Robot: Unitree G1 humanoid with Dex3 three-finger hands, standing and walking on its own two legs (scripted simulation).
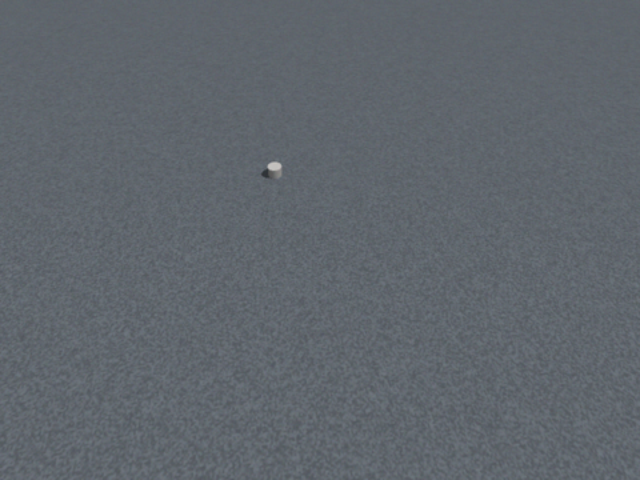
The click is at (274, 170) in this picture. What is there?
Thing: low tin
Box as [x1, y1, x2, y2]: [267, 162, 281, 178]
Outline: 271,162 267,166 268,175 272,178 277,178 281,175 281,166 277,162
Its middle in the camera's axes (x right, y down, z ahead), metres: -0.23 -0.35 +1.93
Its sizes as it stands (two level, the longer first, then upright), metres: 0.069 0.069 0.051
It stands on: the floor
